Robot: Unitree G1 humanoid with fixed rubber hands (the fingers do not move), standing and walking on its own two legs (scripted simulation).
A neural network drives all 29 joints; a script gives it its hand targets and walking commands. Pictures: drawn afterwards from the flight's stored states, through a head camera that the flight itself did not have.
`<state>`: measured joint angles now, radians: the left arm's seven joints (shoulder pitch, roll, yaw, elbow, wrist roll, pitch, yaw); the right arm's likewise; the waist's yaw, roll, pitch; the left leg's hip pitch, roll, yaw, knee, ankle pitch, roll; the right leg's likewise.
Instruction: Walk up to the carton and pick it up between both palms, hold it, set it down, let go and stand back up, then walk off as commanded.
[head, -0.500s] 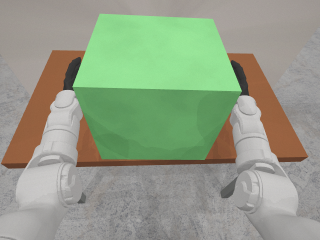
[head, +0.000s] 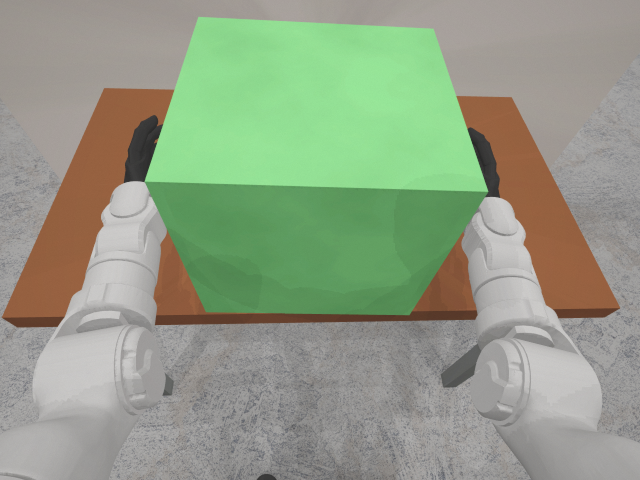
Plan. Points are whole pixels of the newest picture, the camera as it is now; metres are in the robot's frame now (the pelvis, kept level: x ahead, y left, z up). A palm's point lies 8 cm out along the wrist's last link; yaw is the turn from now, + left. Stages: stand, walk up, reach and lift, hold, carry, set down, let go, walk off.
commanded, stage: set down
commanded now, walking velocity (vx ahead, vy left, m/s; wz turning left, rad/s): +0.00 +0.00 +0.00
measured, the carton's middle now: (313, 179) +0.49 +0.03 +0.05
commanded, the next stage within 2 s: none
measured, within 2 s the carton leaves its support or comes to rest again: neither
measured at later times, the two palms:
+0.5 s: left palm (157, 201) +0.43 +0.24 +0.05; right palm (488, 188) +0.46 -0.21 +0.08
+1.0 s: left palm (163, 214) +0.43 +0.24 +0.02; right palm (500, 216) +0.45 -0.24 +0.04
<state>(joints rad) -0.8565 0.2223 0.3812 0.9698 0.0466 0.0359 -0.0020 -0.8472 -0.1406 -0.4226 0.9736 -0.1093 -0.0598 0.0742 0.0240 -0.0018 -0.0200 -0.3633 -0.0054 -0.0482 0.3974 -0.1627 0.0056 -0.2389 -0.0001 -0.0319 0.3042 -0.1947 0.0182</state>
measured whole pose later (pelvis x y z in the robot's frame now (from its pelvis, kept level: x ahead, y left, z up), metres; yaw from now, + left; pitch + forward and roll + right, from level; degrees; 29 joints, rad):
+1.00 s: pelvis +0.00 -0.01 -0.01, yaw +0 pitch +24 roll -1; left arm -0.85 0.30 0.21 1.13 -0.15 -0.22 -0.01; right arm -0.87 -0.38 -0.06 1.13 0.38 -0.21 0.04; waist 0.04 0.00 -0.16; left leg -0.71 0.00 -0.05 0.41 -0.12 -0.01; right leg -0.63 0.00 -0.03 0.42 -0.21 0.00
